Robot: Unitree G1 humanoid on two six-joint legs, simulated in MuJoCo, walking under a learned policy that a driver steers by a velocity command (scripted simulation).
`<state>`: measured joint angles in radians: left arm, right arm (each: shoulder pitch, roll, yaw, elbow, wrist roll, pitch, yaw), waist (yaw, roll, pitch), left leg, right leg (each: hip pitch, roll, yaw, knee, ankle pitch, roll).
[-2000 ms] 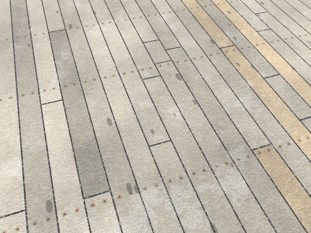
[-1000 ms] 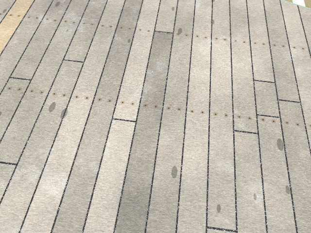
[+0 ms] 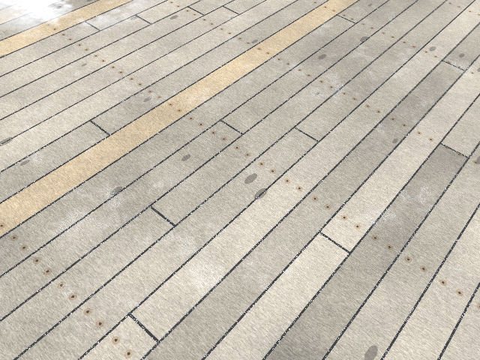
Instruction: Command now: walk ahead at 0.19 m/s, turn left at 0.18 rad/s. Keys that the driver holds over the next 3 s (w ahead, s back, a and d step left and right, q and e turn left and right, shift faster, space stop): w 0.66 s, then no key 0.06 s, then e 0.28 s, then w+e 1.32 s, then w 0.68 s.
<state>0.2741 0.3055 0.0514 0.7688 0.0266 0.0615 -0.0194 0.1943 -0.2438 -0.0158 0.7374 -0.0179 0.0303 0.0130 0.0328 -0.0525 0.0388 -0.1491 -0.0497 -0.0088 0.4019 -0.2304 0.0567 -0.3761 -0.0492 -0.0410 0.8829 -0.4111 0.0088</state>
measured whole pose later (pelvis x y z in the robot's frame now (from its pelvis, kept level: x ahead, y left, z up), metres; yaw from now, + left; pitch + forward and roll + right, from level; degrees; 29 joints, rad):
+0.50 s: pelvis +0.15 -0.06 -0.01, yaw +1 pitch +1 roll +1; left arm 0.18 0.26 0.04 0.75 0.03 -0.06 -0.02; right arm 0.41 -0.28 -0.03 0.92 -0.02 -0.05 0.01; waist -0.04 0.02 0.01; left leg -0.17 -0.04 -0.05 0.83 -0.43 0.07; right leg -0.35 0.01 -0.07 0.55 -0.20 -0.06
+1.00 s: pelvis +0.37 -0.06 -0.02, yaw -6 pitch +0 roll -1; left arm 0.36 0.22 0.03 0.92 -0.01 -0.03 0.02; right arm 0.07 -0.22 -0.01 0.83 -0.02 -0.06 -0.01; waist 0.06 0.00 0.11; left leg -0.43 -0.02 0.08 0.55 -0.12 0.08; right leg -0.25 0.08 0.03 1.05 -0.53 -0.05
